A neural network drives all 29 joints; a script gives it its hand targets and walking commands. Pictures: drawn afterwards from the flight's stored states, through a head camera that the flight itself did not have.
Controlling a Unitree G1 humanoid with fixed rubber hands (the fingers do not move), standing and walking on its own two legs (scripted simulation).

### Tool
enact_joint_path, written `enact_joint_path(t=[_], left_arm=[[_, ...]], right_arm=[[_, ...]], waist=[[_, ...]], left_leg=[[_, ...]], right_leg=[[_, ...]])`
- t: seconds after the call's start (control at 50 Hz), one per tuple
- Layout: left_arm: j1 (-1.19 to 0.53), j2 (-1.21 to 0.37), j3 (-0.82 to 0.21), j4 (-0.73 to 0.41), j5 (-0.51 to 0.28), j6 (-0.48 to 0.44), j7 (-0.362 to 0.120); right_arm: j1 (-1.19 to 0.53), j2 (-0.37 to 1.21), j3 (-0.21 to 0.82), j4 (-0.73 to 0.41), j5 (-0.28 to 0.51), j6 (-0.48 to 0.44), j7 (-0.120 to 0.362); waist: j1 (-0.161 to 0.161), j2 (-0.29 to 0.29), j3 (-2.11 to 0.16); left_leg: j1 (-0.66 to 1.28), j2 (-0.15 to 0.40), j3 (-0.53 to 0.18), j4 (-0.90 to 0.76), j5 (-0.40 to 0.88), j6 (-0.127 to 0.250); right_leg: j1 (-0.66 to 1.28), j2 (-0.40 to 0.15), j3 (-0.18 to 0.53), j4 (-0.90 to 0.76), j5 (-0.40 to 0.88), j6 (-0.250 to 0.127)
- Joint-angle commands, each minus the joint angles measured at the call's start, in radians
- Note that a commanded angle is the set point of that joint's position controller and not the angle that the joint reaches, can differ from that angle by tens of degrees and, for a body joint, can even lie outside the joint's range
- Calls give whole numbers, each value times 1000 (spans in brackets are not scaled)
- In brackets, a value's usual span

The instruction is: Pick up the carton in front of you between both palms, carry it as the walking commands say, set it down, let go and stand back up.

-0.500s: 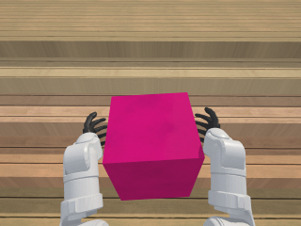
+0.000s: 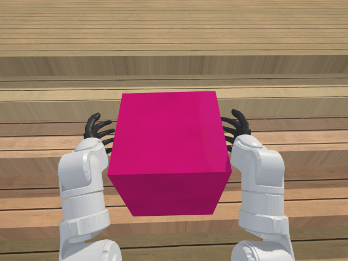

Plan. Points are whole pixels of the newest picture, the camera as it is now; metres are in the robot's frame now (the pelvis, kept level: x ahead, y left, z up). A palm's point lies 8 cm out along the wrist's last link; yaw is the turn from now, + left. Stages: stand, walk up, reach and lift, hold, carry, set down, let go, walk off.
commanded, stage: carry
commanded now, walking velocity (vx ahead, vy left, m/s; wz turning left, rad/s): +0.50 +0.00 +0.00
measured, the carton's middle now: (170, 158) +0.34 +0.00 +0.08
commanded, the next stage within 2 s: none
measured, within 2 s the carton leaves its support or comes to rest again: neither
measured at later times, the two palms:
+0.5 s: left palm (146, 66) +0.54 +0.06 +0.22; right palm (254, 58) +0.58 -0.25 +0.22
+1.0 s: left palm out of the picture +0.91 +0.03 +0.39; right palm out of the picture +0.89 -0.28 +0.42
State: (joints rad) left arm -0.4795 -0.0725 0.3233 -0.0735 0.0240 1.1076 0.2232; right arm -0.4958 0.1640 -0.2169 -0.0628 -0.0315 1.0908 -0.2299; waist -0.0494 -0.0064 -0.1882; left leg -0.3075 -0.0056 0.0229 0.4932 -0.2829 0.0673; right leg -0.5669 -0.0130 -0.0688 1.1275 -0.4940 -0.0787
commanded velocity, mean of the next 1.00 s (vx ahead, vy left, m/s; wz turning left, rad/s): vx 0.50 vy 0.00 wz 0.00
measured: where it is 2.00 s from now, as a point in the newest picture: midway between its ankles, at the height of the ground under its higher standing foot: (183, 81)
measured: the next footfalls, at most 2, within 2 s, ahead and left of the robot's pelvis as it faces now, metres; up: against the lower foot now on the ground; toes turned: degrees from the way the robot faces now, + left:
right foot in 0.24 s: +0.27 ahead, -0.21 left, +0.14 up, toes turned -5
left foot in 0.72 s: +0.61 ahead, -0.03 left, +0.27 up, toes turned +8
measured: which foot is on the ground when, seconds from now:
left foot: down 0.00-0.28, up 0.30-0.70, down 0.72-1.00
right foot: up 0.00-0.22, down 0.24-0.78, up 0.80-1.00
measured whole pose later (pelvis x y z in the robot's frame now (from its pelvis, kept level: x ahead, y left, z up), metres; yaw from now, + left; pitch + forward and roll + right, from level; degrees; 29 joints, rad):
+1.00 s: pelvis +0.56 -0.10 +0.25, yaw +0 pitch +3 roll +2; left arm -0.53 -0.16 0.39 -0.23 0.09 1.15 0.20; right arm -0.61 0.12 -0.23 -0.15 0.03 1.16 -0.25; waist -0.14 -0.03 -0.02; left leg -0.37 -0.03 0.18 0.64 -0.33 0.10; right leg -0.84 -0.01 0.00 1.74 -0.29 -0.11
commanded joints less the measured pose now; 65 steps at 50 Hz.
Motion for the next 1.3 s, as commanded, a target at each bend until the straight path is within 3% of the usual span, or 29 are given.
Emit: enact_joint_path(t=[0.0,0.1,0.14,0.16,0.18,0.22,0.24,0.26,0.28,0.34,0.54,0.6,0.64,0.72,0.76,0.78,0.8,0.82,0.86,0.94,1.02,1.1,1.14,1.18,1.2,1.22,1.24,1.26,1.28], left_arm=[[-606,-666,-524,-14,-117,-6,-3],[-556,-666,-498,-25,-67,-14,7],[-575,-670,-489,-48,-74,-23,14],[-514,-636,-474,-27,-44,-31,19],[-599,-683,-540,-94,-83,-42,18],[-593,-685,-571,-119,-88,-62,15],[-571,-702,-592,-101,-142,-69,5],[-599,-699,-641,-193,-150,-81,4],[-634,-698,-656,-196,-148,-83,4],[-634,-811,-766,-246,-241,-79,-42],[-500,-604,-658,-256,-205,-38,-28],[-550,-567,-636,-193,-215,7,-29],[-603,-589,-621,-190,-238,31,-27],[-623,-567,-520,-193,-173,50,-20],[-616,-587,-497,-168,-117,42,-13],[-580,-597,-453,-130,-100,42,-16],[-553,-591,-442,-160,-93,38,-23],[-564,-605,-430,-138,-67,39,-28],[-629,-644,-457,-193,-87,35,-32],[-637,-642,-493,-159,-60,38,-28],[-615,-620,-522,-143,-84,64,-4],[-681,-637,-504,-84,-80,77,2],[-709,-673,-547,-50,-102,81,7],[-663,-701,-545,-29,-89,71,16],[-722,-758,-580,-43,-120,61,11],[-769,-780,-608,-54,-161,50,-1],[-732,-818,-644,-96,-181,33,-13],[-728,-837,-657,-105,-210,22,-26],[-780,-814,-726,-148,-257,-3,-27]], right_arm=[[-599,624,533,-84,181,-16,5],[-652,687,574,-105,237,-33,24],[-677,687,598,-156,253,-42,31],[-630,681,605,-152,262,-47,34],[-636,726,598,-148,259,-55,38],[-607,691,590,-179,246,-60,40],[-530,646,553,-135,207,-59,31],[-515,664,519,-177,191,-68,29],[-540,695,505,-177,156,-68,17],[-539,656,486,-220,140,-78,26],[-442,528,513,-212,131,-27,3],[-510,453,447,-165,78,21,-25],[-507,465,436,-107,88,47,-34],[-621,584,495,-124,154,62,-33],[-687,637,530,-163,203,53,-8],[-656,663,566,-130,213,56,-2],[-636,696,603,-141,236,40,6],[-721,715,640,-177,246,36,10],[-785,785,688,-215,318,28,41],[-826,773,695,-226,377,38,82],[-660,675,561,-86,273,65,53],[-638,647,502,-45,224,86,52],[-632,620,456,-33,199,82,53],[-609,642,439,-36,194,78,59],[-632,643,424,-58,155,70,55],[-641,653,437,-79,147,57,52],[-702,670,440,-118,152,45,49],[-627,633,448,-140,105,27,42],[-514,640,353,-83,65,17,40]], waist=[[-95,122,-162],[-88,133,-81],[-4,108,12],[25,72,-14],[32,232,-89],[208,355,-317],[247,156,-360],[227,-215,-466],[161,-410,-502],[131,-56,-371],[198,-100,-114],[147,12,34],[120,-65,2],[-53,-314,-258],[-178,-112,-430],[-90,78,-414],[-38,204,-589],[-70,39,-536],[-8,-9,-315],[6,-57,-223],[-81,117,-162],[-3,31,-8],[7,156,-51],[73,304,-201],[181,359,-279],[235,227,-352],[301,132,-514],[234,2,-379],[198,-267,-604]], left_leg=[[573,342,-511,-162,82,285],[524,371,-435,-233,-168,211],[189,269,-261,-411,-145,129],[16,187,-70,-467,47,119],[-23,187,-25,-445,382,96],[75,229,131,2,1133,58],[48,172,100,310,990,28],[-159,-5,62,762,466,-78],[-384,-91,-132,1108,20,-67],[-578,-15,-153,1385,22,7],[-1252,46,15,1536,-336,53],[-1194,89,119,1299,-307,26],[-791,85,226,980,-113,38],[-114,-119,356,586,140,81],[245,-102,201,102,183,53],[488,148,-225,84,833,193],[527,314,-702,22,741,385],[524,317,-710,-10,404,372],[309,278,-578,-36,-156,248],[239,238,-322,-120,-129,172],[520,341,-327,-157,131,245],[222,216,-138,-339,-57,137],[89,138,83,-434,421,143],[190,159,180,-248,1365,133],[289,196,186,-68,1701,124],[328,155,192,258,1825,75],[304,99,114,617,1553,9],[-114,-35,99,896,394,-17],[-338,-180,-187,1399,-3,-60]], right_leg=[[-636,-6,52,514,-96,-7],[-925,-92,156,938,-215,-16],[-615,-146,60,464,-158,-16],[-271,-98,-87,181,-69,3],[-5,-61,-112,46,-65,1],[280,102,-205,-1,-29,-29],[395,151,-76,-241,-38,-38],[502,-145,694,-734,-210,-123],[616,-278,1033,-848,47,-208],[560,-263,707,-568,363,-209],[925,-302,442,-760,459,-232],[745,-222,312,-922,278,-156],[521,-167,105,-1078,558,-139],[489,-131,-116,-662,1927,-83],[510,-105,-70,-71,1501,-15],[151,63,61,307,380,55],[21,160,230,711,231,68],[-147,105,284,847,248,39],[-263,0,237,740,273,-25],[-333,-44,115,542,220,-36],[-849,-62,85,966,-45,-54],[-701,-91,-63,650,67,-35],[-344,-59,-160,258,104,-33],[-69,68,-271,92,232,-73],[39,114,-305,27,204,-69],[166,139,-261,-204,292,-46],[429,115,-54,-539,457,-62],[677,-13,197,-624,990,-119],[830,-299,754,-576,1446,-362]])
